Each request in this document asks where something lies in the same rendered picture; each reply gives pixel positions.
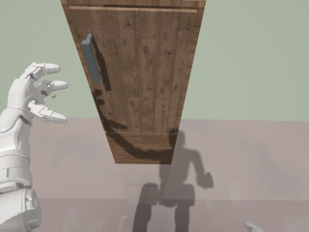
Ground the robot left forearm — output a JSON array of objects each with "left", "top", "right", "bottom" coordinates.
[{"left": 0, "top": 108, "right": 33, "bottom": 194}]

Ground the right robot hand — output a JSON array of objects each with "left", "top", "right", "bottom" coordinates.
[{"left": 243, "top": 220, "right": 264, "bottom": 232}]

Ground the handle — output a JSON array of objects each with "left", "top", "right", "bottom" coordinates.
[{"left": 81, "top": 33, "right": 101, "bottom": 83}]

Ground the robot left upper arm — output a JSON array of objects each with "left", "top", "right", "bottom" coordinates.
[{"left": 0, "top": 188, "right": 42, "bottom": 232}]

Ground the left robot hand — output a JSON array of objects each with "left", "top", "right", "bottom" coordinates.
[{"left": 7, "top": 62, "right": 69, "bottom": 124}]

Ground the cupboard door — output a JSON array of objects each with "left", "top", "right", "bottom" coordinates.
[{"left": 68, "top": 6, "right": 197, "bottom": 134}]

